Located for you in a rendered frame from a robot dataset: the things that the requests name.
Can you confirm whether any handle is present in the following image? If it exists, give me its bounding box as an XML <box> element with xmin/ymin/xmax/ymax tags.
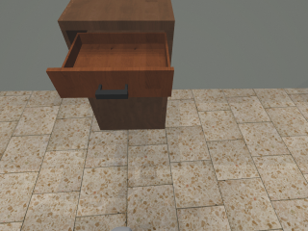
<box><xmin>95</xmin><ymin>84</ymin><xmax>129</xmax><ymax>99</ymax></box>

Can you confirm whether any drawer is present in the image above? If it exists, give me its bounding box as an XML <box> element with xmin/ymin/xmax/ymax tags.
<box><xmin>46</xmin><ymin>32</ymin><xmax>174</xmax><ymax>98</ymax></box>

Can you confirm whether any cabinet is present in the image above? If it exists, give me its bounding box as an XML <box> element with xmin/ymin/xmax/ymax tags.
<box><xmin>58</xmin><ymin>0</ymin><xmax>175</xmax><ymax>130</ymax></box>

